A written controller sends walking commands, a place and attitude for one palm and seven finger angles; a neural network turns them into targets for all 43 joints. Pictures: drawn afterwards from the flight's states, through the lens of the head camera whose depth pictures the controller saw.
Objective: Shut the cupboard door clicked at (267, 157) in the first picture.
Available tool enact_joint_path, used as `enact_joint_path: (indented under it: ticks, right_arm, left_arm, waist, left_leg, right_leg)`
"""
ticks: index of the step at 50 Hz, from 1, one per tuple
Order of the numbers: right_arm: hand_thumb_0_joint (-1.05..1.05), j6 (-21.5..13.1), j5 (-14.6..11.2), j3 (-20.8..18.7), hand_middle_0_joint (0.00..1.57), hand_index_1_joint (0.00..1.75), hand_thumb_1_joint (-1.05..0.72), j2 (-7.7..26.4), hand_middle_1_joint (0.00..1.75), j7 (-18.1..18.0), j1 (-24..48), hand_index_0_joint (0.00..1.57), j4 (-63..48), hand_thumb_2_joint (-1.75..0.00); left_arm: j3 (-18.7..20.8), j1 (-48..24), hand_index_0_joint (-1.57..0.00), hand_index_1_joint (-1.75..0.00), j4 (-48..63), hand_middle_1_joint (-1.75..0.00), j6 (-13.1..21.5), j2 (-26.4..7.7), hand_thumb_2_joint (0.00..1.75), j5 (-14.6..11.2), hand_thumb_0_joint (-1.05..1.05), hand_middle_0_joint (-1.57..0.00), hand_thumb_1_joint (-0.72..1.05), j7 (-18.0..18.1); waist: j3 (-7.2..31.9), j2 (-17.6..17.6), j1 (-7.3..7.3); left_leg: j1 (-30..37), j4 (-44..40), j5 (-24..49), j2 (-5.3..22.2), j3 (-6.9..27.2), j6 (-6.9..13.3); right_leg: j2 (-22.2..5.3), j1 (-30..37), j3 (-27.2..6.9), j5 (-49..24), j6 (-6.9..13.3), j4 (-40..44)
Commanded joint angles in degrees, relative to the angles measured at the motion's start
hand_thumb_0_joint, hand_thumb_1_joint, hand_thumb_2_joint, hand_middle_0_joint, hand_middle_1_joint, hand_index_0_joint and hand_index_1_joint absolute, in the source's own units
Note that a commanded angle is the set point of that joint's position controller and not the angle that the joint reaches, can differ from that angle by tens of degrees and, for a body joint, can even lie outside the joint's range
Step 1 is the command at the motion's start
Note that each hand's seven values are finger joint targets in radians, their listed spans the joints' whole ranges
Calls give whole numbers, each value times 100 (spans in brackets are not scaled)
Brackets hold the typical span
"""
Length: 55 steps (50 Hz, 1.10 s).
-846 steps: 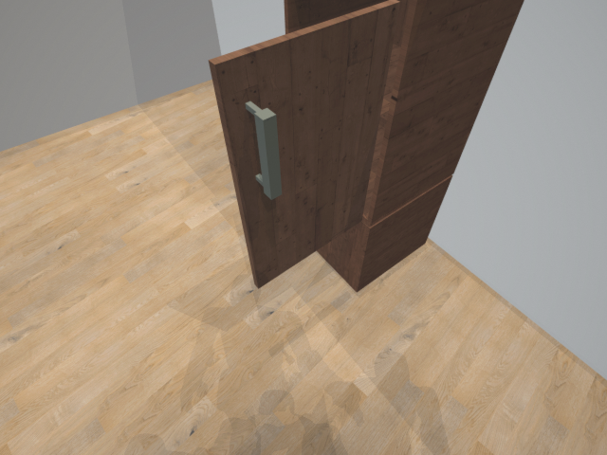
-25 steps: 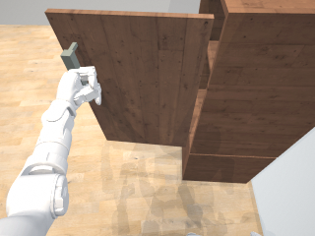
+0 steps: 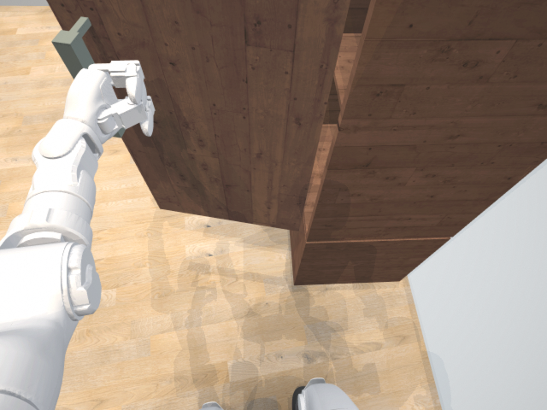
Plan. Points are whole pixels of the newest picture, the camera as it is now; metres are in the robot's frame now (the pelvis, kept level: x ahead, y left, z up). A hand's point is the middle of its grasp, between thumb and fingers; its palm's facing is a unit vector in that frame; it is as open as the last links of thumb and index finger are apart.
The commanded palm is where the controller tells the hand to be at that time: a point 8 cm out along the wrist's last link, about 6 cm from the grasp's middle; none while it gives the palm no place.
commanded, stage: push the door shut along its arc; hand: left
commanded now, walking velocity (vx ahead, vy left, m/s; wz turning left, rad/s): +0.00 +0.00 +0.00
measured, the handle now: (101, 82) +0.58 +0.20 +0.12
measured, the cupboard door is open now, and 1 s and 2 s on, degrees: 78 61 57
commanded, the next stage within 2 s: pull the fist back off the door in 0.92 s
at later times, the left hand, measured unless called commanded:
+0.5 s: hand (164, 81) +0.56 +0.10 +0.13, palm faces -0.37 -0.93 +0.00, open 3.1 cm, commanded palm +0.57 +0.14 +0.12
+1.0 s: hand (186, 64) +0.59 +0.07 +0.13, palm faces -0.42 -0.91 -0.01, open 3.4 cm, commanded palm +0.62 +0.10 +0.12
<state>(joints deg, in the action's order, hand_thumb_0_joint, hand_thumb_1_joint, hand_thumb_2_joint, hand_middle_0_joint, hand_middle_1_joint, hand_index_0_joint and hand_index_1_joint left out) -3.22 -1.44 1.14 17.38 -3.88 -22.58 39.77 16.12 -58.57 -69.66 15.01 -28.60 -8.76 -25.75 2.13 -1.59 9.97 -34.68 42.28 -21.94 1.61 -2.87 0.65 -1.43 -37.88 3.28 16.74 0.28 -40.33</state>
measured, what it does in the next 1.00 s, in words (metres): stands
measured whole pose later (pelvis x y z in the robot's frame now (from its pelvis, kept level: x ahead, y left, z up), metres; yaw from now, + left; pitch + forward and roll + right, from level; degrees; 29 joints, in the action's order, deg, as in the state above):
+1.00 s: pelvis +0.01 +0.00 -0.02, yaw +0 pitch +24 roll -2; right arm -2.5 1.2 1.2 17.1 -3.2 -22.4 42.4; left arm 11.2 -82.8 -80.3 9.7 -34.9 -4.8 -27.8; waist 2.1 -2.4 15.6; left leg -49.3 52.0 -26.5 2.6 -1.4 0.6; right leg -0.8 -51.5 4.3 20.5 0.6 -48.2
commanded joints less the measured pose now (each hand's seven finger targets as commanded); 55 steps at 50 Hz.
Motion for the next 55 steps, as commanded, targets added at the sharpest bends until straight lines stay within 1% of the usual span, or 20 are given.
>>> enact_joint_path:
  ticks: [1,5,8,11,12,14,16,19,20,24,27,30,31,42,45,49,51,52,53,55]
  right_arm:
    - [0,-120,45,-336,20,30,-90,987,30,-79,-832,20,-297,-90]
    - [0,-125,72,-324,20,30,-90,1011,30,-97,-929,20,-261,-90]
    - [0,-118,95,-312,20,30,-90,1033,30,-95,-1030,20,-233,-90]
    - [0,-106,131,-320,20,30,-90,1040,30,-76,-1085,20,-241,-90]
    - [0,-90,140,-318,20,30,-90,1063,30,-81,-1134,20,-227,-90]
    - [0,-59,143,-321,20,30,-90,1052,30,-96,-1221,20,-214,-90]
    - [0,-27,165,-356,20,30,-90,1075,30,-78,-1263,20,-208,-90]
    - [0,-11,181,-371,20,30,-90,1041,30,-69,-1279,20,-170,-90]
    - [0,5,198,-392,20,30,-90,1081,30,-67,-1317,20,-125,-90]
    - [0,43,195,-383,20,30,-90,1047,30,-80,-1333,20,-58,-90]
    - [0,42,230,-397,20,30,-90,1094,30,-63,-1375,20,10,-90]
    - [0,27,238,-392,20,30,-90,1067,30,-67,-1353,20,75,-90]
    - [0,32,249,-391,20,30,-90,1090,30,-62,-1384,20,93,-90]
    - [0,54,274,-385,20,30,-90,1096,30,-26,-1394,20,198,-90]
    - [0,37,289,-400,20,30,-90,1108,30,-11,-1440,20,262,-90]
    - [0,41,291,-372,20,30,-90,1099,30,-16,-1465,20,299,-90]
    - [0,62,292,-372,20,30,-90,1109,30,-4,-1462,20,309,-90]
    - [0,-13,357,-249,20,30,-90,856,30,95,-1833,20,35,-90]
    - [0,-47,392,-235,20,30,-90,837,30,237,-1865,20,10,-90]
    - [0,-37,513,-319,20,30,-90,808,30,411,-2029,20,-53,-90]
  left_arm:
    - [216,-3246,-130,-150,986,-150,229,-1352,90,-82,0,-130,90,-69]
    - [212,-3664,-130,-150,1006,-150,268,-1482,90,-16,0,-130,90,-59]
    - [249,-3814,-130,-150,712,-150,198,-1608,90,52,0,-130,90,-72]
    - [195,-3888,-130,-150,679,-150,176,-1521,90,83,0,-130,90,-111]
    - [314,-3890,-130,-150,596,-150,143,-1689,90,110,0,-130,90,-110]
    - [212,-4075,-130,-150,526,-150,124,-1550,90,87,0,-130,90,-140]
    - [311,-4151,-130,-150,659,-150,123,-1745,90,165,0,-130,90,-161]
    - [-26,-4340,-130,-150,776,-150,88,-1242,90,79,0,-130,90,-240]
    - [198,-4311,-130,-150,797,-150,86,-1544,90,110,0,-130,90,-240]
    - [-159,-4549,-130,-150,723,-150,16,-1112,90,80,0,-130,90,-279]
    - [-48,-4702,-130,-150,624,-150,-55,-1297,90,125,0,-130,90,-265]
    - [-244,-4877,-130,-150,580,-150,-64,-1022,90,115,0,-130,90,-279]
    - [-135,-4890,-130,-150,530,-150,-64,-1221,90,141,0,-130,90,-271]
    - [-312,-5459,-130,-150,258,-150,-123,-1117,90,271,0,-130,90,-297]
    - [-386,-5768,-130,-150,446,-150,-105,-1072,90,282,0,-130,90,-313]
    - [-448,-5828,-130,-150,162,-150,-224,-925,90,268,0,-130,90,-347]
    - [-430,-5912,-130,-150,84,-150,-246,-1063,90,348,0,-130,90,-335]
    - [948,-6012,-130,-150,268,-150,-428,-1427,90,-58,0,-130,90,861]
    - [677,-5623,-130,-150,49,-150,-556,-1068,90,121,0,-130,90,1455]
    - [743,-5237,-130,-150,239,-150,-475,-759,90,231,0,-130,90,2153]
  waist:
    - [2470,-161,263]
    - [2623,-371,355]
    - [2581,-219,453]
    - [2894,-433,431]
    - [2935,-367,437]
    - [2918,-293,536]
    - [3148,-411,502]
    - [3234,-587,597]
    - [3322,-554,541]
    - [3042,-676,683]
    - [3012,-595,723]
    - [3053,-677,804]
    - [3044,-674,779]
    - [3211,-707,992]
    - [3487,-991,1029]
    - [3328,-751,1133]
    - [3363,-832,1133]
    - [3629,-1313,826]
    - [3588,-1153,823]
    - [3697,-726,813]
  left_leg:
    - [1113,-250,1773,-142,396,114]
    - [1230,-156,1865,-124,478,96]
    - [993,-77,1778,-132,464,118]
    - [1224,36,2125,-125,514,86]
    - [1137,76,2143,-123,506,92]
    - [1120,138,2272,-134,507,112]
    - [1232,186,2445,-114,537,88]
    - [1480,263,2705,-115,526,87]
    - [1546,299,2788,-79,564,68]
    - [1567,331,2803,-84,560,80]
    - [1517,377,2689,-79,587,81]
    - [1600,437,2806,-92,577,85]
    - [1521,464,2764,-88,602,79]
    - [1302,759,2718,-146,536,127]
    - [1557,851,2988,-144,542,129]
    - [1287,908,2769,-175,509,168]
    - [1207,961,2742,-170,515,155]
    - [715,893,2844,-53,651,50]
    - [596,790,2825,-58,674,14]
    - [668,748,3238,-34,743,-6]
  right_leg:
    - [229,1031,-215,-1680,64,285]
    - [243,764,-180,-1593,79,200]
    - [248,739,-205,-1576,60,172]
    - [272,605,-162,-1769,82,63]
    - [270,645,-170,-1818,82,43]
    - [302,578,-127,-1944,87,-17]
    - [302,570,-145,-2063,81,-46]
    - [336,392,-79,-2180,106,-89]
    - [341,355,-82,-2189,96,-92]
    - [368,79,-14,-2090,120,-99]
    - [382,-31,-24,-2004,105,-85]
    - [401,-150,4,-2067,110,-141]
    - [394,-139,7,-2021,119,-164]
    - [445,-329,37,-2113,141,-373]
    - [478,-488,56,-2184,155,-466]
    - [499,-490,122,-2151,163,-507]
    - [502,-522,101,-2128,161,-527]
    - [369,-92,-96,-2276,115,-370]
    - [374,-12,-84,-2281,65,-391]
    - [372,158,-22,-2508,-7,-429]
